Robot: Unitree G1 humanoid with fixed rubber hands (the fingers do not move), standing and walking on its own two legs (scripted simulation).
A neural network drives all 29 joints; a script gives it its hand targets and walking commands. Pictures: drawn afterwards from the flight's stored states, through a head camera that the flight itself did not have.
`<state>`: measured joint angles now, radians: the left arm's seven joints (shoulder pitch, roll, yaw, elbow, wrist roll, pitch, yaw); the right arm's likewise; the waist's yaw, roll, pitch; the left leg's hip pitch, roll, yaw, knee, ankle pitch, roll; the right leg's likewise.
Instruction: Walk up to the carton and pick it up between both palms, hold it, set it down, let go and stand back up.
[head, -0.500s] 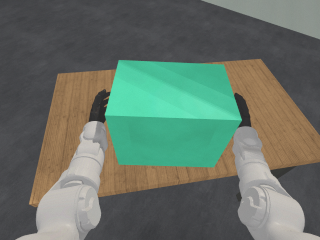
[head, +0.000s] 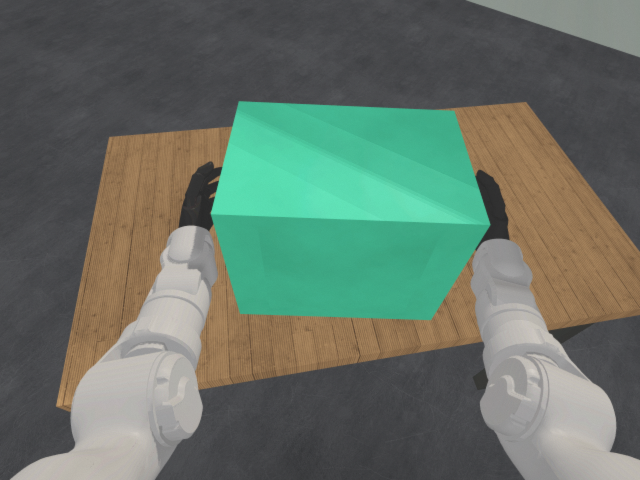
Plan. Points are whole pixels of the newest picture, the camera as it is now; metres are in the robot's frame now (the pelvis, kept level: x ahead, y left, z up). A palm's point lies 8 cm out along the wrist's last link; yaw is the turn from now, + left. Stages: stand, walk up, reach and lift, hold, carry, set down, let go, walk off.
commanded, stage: set down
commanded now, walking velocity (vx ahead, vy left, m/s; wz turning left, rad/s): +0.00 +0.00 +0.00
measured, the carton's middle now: (341, 217) +0.47 -0.03 +0.02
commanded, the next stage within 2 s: none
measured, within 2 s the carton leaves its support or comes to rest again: neither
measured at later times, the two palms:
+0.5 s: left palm (198, 227) +0.43 +0.16 +0.05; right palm (487, 235) +0.42 -0.22 +0.05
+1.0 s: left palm (198, 232) +0.43 +0.16 +0.04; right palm (488, 241) +0.42 -0.22 +0.04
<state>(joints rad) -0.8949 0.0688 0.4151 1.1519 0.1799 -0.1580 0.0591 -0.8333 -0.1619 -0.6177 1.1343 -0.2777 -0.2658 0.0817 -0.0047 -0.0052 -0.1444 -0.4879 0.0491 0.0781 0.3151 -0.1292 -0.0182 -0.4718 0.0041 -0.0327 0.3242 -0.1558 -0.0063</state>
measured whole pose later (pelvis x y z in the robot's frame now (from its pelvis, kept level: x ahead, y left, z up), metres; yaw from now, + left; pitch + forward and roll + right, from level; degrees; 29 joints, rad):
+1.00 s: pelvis +0.00 +0.00 +0.00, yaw -2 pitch +18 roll +0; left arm -0.87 0.13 0.29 1.21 0.08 -0.17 0.10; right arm -0.84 -0.22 -0.36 1.22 -0.11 -0.24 0.07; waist 0.01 -0.02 -0.16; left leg -0.52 0.07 0.11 0.36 -0.15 -0.02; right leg -0.51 0.02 0.00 0.36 -0.17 -0.01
